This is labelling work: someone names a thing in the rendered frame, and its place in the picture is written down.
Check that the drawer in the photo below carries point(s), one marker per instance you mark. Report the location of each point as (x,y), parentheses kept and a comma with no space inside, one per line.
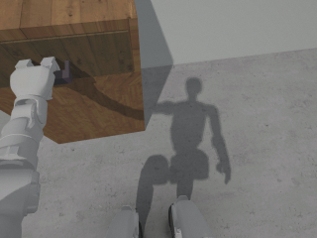
(89,54)

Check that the left robot hand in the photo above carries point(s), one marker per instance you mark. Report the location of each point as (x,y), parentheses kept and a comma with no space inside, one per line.
(38,80)

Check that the robot left upper arm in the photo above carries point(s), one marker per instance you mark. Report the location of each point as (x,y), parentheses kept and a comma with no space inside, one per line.
(19,196)

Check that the left robot thigh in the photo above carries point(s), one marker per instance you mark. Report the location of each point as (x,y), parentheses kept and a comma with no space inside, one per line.
(125,224)

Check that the left robot forearm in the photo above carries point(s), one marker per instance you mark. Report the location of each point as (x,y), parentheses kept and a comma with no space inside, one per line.
(21,136)

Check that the right robot shin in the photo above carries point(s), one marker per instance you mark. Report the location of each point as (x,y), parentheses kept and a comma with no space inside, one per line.
(177,232)

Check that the handle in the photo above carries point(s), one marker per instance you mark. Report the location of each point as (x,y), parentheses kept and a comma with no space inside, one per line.
(63,76)

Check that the cabinet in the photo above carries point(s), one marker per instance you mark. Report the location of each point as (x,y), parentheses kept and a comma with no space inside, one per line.
(89,107)

